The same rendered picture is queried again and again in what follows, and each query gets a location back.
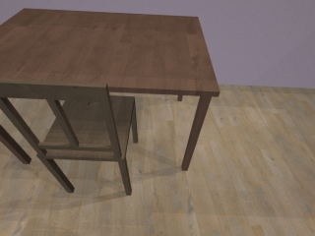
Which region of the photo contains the chair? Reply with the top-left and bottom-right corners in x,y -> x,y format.
0,78 -> 138,196

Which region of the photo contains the table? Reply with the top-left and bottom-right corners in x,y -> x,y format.
0,8 -> 221,171

